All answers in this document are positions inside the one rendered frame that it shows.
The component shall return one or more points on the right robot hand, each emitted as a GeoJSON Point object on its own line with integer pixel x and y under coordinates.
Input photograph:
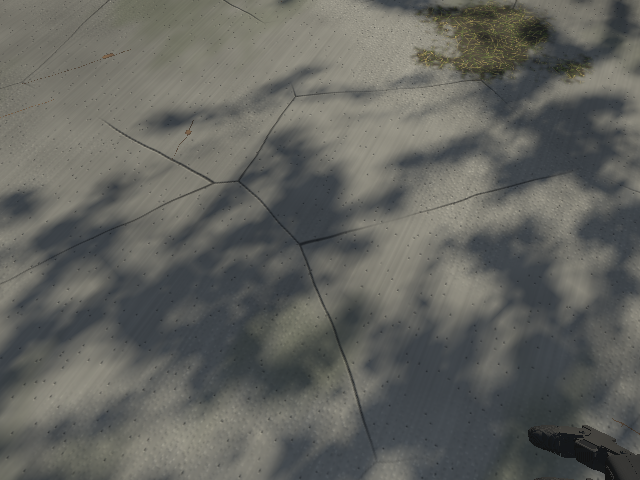
{"type": "Point", "coordinates": [590, 447]}

